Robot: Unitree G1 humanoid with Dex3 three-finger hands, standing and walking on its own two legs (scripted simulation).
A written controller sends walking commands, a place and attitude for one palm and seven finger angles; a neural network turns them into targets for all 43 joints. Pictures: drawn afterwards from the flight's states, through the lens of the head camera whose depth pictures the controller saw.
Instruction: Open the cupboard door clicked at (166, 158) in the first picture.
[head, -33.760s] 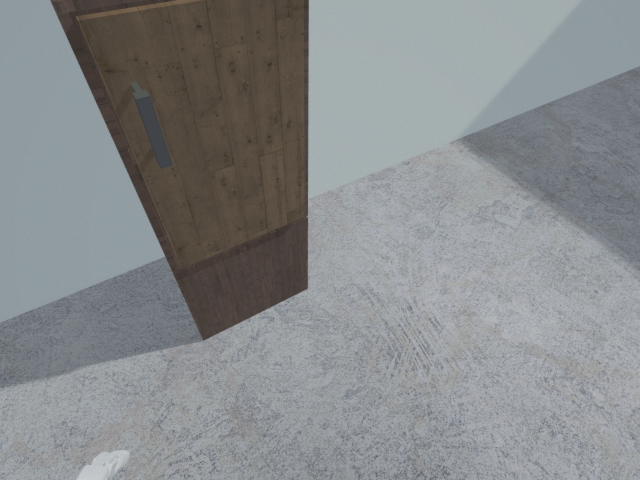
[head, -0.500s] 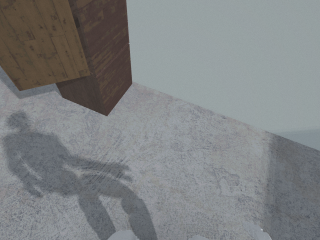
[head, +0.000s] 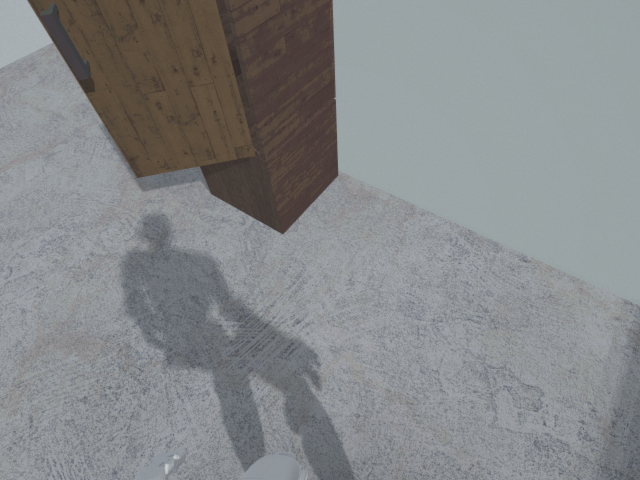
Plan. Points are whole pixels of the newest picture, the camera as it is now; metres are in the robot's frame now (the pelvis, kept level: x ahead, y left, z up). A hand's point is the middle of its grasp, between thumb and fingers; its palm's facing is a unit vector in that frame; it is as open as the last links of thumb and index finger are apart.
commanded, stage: turn to face it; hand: left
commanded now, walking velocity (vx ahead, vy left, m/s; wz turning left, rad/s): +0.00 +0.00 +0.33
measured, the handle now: (68, 42) +0.93 +0.57 +0.08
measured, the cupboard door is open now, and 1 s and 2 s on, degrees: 48 48 48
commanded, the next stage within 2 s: take the last steps up to it in 0.12 s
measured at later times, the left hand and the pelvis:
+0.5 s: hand out of the picture -0.03 +0.24 -0.18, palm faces +0.26 -0.94 -0.20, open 7.4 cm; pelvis +0.01 +0.04 +0.00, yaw +11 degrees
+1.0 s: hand (185, 422) +0.22 +0.23 -0.15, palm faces +0.26 -0.94 -0.20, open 7.3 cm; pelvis +0.16 +0.04 +0.00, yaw +14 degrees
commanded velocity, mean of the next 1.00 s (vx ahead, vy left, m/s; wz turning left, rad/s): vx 0.24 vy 0.08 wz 0.13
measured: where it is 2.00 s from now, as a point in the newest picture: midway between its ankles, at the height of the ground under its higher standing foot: (277, 392)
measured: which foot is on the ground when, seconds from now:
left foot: up 0.00-0.34, down 0.36-0.88, up 0.90-1.00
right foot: down 0.00-0.38, up 0.40-0.84, down 0.86-1.00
